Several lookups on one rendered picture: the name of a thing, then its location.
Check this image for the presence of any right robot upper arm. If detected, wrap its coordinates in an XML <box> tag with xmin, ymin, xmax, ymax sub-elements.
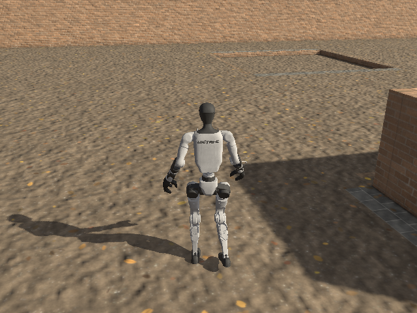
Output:
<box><xmin>221</xmin><ymin>130</ymin><xmax>240</xmax><ymax>165</ymax></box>

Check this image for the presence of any left robot upper arm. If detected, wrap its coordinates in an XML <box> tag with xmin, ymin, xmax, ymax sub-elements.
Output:
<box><xmin>175</xmin><ymin>132</ymin><xmax>194</xmax><ymax>168</ymax></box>

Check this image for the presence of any robot left forearm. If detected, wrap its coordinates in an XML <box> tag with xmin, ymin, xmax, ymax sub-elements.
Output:
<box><xmin>165</xmin><ymin>158</ymin><xmax>180</xmax><ymax>182</ymax></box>

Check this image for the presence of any robot right forearm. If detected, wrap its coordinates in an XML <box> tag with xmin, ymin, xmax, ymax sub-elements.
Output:
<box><xmin>233</xmin><ymin>155</ymin><xmax>244</xmax><ymax>173</ymax></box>

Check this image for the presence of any robot right hand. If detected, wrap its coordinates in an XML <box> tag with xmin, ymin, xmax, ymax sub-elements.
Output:
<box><xmin>230</xmin><ymin>170</ymin><xmax>245</xmax><ymax>181</ymax></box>

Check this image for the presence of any robot left hand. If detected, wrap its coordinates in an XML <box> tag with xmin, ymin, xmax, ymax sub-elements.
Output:
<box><xmin>163</xmin><ymin>178</ymin><xmax>177</xmax><ymax>193</ymax></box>

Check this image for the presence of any robot right thigh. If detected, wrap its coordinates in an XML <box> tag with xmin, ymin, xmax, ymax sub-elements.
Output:
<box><xmin>214</xmin><ymin>182</ymin><xmax>231</xmax><ymax>224</ymax></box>

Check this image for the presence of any robot right shin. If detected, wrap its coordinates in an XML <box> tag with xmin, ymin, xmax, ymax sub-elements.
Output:
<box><xmin>216</xmin><ymin>213</ymin><xmax>229</xmax><ymax>259</ymax></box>

